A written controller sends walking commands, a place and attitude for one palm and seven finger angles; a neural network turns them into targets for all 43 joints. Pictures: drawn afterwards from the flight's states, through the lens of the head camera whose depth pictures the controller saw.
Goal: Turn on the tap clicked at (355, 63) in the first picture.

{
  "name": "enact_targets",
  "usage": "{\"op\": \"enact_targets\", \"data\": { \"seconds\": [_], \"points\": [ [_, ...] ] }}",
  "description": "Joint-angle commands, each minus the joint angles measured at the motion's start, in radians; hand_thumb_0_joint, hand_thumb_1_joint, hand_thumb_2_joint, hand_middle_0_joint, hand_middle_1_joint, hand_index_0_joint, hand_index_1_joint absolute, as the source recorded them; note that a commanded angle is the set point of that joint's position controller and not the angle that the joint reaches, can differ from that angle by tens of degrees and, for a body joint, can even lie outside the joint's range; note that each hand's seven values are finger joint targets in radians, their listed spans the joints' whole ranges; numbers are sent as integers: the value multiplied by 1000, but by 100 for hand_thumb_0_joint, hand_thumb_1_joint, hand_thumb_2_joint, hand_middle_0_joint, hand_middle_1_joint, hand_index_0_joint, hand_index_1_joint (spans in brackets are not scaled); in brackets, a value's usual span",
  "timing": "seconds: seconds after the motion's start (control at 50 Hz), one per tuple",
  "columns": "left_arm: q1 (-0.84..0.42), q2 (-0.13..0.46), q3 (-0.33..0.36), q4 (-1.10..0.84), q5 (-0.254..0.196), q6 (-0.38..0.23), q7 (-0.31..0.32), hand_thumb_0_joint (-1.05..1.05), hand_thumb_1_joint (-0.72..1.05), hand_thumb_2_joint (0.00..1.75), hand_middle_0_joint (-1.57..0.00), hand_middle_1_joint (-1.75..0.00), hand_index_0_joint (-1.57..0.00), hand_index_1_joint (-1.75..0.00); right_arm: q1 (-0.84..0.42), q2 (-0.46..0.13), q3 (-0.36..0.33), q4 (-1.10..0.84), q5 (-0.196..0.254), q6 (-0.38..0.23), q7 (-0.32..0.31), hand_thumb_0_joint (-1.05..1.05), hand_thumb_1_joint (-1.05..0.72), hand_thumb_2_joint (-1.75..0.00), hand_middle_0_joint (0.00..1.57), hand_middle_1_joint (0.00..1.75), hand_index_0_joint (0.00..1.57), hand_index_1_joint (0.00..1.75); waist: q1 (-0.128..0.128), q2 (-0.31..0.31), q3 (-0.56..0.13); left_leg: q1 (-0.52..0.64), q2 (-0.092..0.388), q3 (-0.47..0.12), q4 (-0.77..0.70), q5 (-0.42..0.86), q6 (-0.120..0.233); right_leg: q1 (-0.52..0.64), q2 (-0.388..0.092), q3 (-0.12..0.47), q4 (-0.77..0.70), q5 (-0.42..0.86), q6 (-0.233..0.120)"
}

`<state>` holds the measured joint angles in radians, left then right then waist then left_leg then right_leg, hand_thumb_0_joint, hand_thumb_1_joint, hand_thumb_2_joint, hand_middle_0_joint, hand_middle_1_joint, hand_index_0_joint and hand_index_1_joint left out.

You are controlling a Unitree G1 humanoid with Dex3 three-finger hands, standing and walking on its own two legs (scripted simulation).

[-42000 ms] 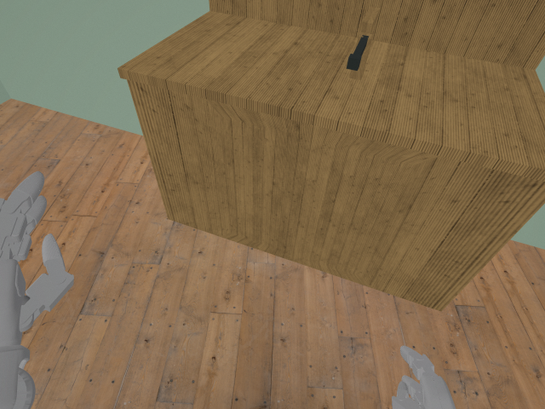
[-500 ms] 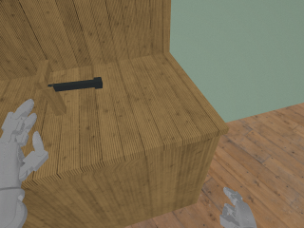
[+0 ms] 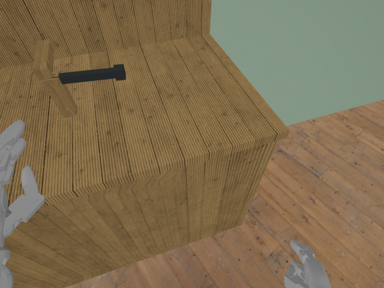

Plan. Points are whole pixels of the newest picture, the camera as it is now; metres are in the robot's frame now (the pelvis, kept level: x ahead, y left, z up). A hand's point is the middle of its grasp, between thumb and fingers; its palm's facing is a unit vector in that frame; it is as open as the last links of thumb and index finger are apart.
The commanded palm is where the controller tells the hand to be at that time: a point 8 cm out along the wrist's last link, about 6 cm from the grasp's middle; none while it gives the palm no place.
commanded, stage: step back with the hand held close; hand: left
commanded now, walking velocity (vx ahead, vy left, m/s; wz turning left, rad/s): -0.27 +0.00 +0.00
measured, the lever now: (119, 72) +0.57 +0.22 +0.14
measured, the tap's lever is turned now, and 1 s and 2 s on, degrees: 82 82 82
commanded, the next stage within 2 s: stop stepping back and stand still in 0.76 s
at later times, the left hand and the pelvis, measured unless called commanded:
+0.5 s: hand out of the picture +0.14 +0.26 +0.17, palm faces +0.48 -0.76 -0.44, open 7.4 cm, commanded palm +0.09 +0.29 +0.18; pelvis -0.05 +0.00 -0.01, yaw +4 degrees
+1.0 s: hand out of the picture +0.00 +0.23 +0.17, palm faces +0.45 -0.80 -0.40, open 7.4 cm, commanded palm -0.05 +0.26 +0.18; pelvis -0.20 -0.03 +0.00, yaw +3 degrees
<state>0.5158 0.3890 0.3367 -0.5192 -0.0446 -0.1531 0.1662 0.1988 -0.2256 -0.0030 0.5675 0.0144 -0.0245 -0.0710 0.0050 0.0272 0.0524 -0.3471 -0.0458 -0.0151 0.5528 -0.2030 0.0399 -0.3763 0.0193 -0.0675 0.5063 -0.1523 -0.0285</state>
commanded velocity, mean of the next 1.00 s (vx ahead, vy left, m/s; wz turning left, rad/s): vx -0.26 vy -0.01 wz -0.05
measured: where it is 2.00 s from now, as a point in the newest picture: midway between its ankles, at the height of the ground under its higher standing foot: outside the picture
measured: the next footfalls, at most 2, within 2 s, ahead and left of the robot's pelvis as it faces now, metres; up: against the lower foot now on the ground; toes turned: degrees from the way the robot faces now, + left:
right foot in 0.56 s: -0.02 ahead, -0.12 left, +0.00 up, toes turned +5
left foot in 0.82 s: -0.12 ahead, +0.12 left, +0.00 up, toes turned +6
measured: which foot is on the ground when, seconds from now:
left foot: down 0.00-0.60, up 0.62-0.80, down 0.82-1.00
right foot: down 0.00-0.36, up 0.38-0.54, down 0.56-0.84, up 0.86-1.00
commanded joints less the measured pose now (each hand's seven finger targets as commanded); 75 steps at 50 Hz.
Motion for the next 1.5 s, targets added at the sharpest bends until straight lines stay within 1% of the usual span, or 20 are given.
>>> {"op": "enact_targets", "data": {
  "seconds": [0.0,0.1,0.2,0.34,0.44,0.52,0.58,0.62,0.72,0.76,0.84,0.88,0.98,1.06,1.14,1.2,1.22,1.34,1.38,1.48],
  "points": [
    [-65,148,117,-200,22,-54,16,0,90,90,-20,-30,-20,-30,-108,-129,-44,-169,-3,-49,-9,0,-90,-90,20,30,20,30,9,85,-139,-239,202,-251,-287,-309,57,291,-44,122,56,-67,29],
    [-75,143,113,-200,33,-50,7,0,90,90,-20,-30,-20,-30,-103,-122,-45,-177,-7,-39,-2,0,-90,-90,20,30,20,30,6,20,-110,-315,163,-195,-184,-389,61,287,-91,197,3,-116,14],
    [-41,165,108,-269,-5,-39,25,0,90,90,-20,-30,-20,-30,-61,-74,-35,-132,-2,-31,20,0,-90,-90,20,30,20,30,-22,-161,-211,50,62,-41,278,-161,-23,-26,-359,332,-221,-124,-125],
    [-3,175,182,-309,5,-70,34,0,90,90,-20,-30,-20,-30,-113,-102,-45,-148,-11,-47,-7,0,-90,-90,20,30,20,30,-5,221,-159,-298,302,-269,-289,-338,80,214,-35,105,238,-140,38],
    [-54,120,120,-237,4,-51,11,0,90,90,-20,-30,-20,-30,-77,-87,-52,-108,-25,-94,1,0,-90,-90,20,30,20,30,8,106,-189,93,337,-230,-172,360,81,-17,-10,121,240,-274,43],
    [-135,86,46,-247,14,-39,-14,0,90,90,-20,-30,-20,-30,-119,-97,-33,-92,-30,-95,15,0,-90,-90,20,30,20,30,20,155,-195,178,298,-159,-121,444,36,60,-12,127,-22,-92,43],
    [-139,155,78,-292,3,-30,-11,0,90,90,-20,-30,-20,-30,-123,-67,-50,-123,-4,-67,13,0,-90,-90,20,30,20,30,11,-191,-294,64,117,40,139,56,-65,175,-229,293,-144,442,-23],
    [-38,180,121,-296,-10,-37,-11,0,90,90,-20,-30,-20,-30,-139,-47,-50,-149,1,-51,11,0,-90,-90,20,30,20,30,28,-182,-237,-70,49,-26,471,-245,-73,88,-348,366,-183,445,-122],
    [60,162,158,-274,-9,-38,-1,0,90,90,-20,-30,-20,-30,-125,-24,-28,-151,-11,-3,-4,0,-90,-90,20,30,20,30,-12,-149,-263,-35,88,3,120,-196,-67,192,-274,276,-73,529,-85],
    [35,173,155,-288,-13,-53,4,0,90,90,-20,-30,-20,-30,-94,-44,-42,-136,-12,-6,-10,0,-90,-90,20,30,20,30,-26,-114,-274,70,94,43,-82,-61,-53,157,-238,265,-54,395,-40],
    [-4,186,166,-316,-18,-66,5,0,90,90,-20,-30,-20,-30,-95,-81,-68,-147,-11,-66,-16,0,-90,-90,20,30,20,30,-13,260,-270,177,390,-187,-218,511,83,-77,-7,110,366,-275,57],
    [-61,150,128,-338,-17,-47,5,0,90,90,-20,-30,-20,-30,-56,-82,-68,-124,-12,-100,-7,0,-90,-90,20,30,20,30,-17,201,-239,223,361,-156,-173,543,109,-121,-16,145,456,-303,54],
    [-75,109,64,-223,4,1,3,0,90,90,-20,-30,-20,-30,-91,-121,-47,-141,14,-119,14,0,-90,-90,20,30,20,30,-6,89,-66,-90,214,-59,-152,-332,21,198,-18,59,-48,-154,47],
    [-160,174,96,-249,5,-7,5,0,90,90,-20,-30,-20,-30,-81,-83,-46,-92,0,-105,13,0,-90,-90,20,30,20,30,-28,-259,-127,68,54,29,394,-205,-38,-82,-299,436,-352,-568,-112],
    [-87,170,115,-234,-6,11,22,0,90,90,-20,-30,-20,-30,-98,-71,-14,-72,-10,-79,0,0,-90,-90,20,30,20,30,-41,-86,-97,207,85,38,121,-270,-3,-194,-219,240,-189,-558,-79],
    [-151,174,134,-267,4,-2,28,0,90,90,-20,-30,-20,-30,-81,-128,-30,-99,-6,-97,-15,0,-90,-90,20,30,20,30,-30,291,-79,60,331,-368,-407,-594,126,-101,62,-18,455,-344,30],
    [-174,184,147,-214,12,-5,22,0,90,90,-20,-30,-20,-30,-80,-105,-34,-87,-5,-105,-10,0,-90,-90,20,30,20,30,-37,257,-49,-29,362,-432,-453,-650,162,-118,17,56,609,-309,30],
    [-60,93,52,-91,8,-7,-10,0,90,90,-20,-30,-20,-30,-94,-105,-34,-93,-7,-100,5,0,-90,-90,20,30,20,30,26,73,-36,-213,169,-81,-113,-436,42,346,12,-10,-83,-276,-15],
    [-106,128,66,-109,13,-16,-28,0,90,90,-20,-30,-20,-30,-82,-96,-44,-103,1,-98,14,0,-90,-90,20,30,20,30,0,-326,-31,-348,35,19,521,-246,-20,279,-360,581,-394,-326,-135],
    [-196,174,104,-171,1,-43,-25,0,90,90,-20,-30,-20,-30,-63,-86,-47,-61,-1,-114,1,0,-90,-90,20,30,20,30,-42,-110,-43,-17,138,12,356,-124,-26,-74,-291,305,-310,-445,-123]
  ]
}}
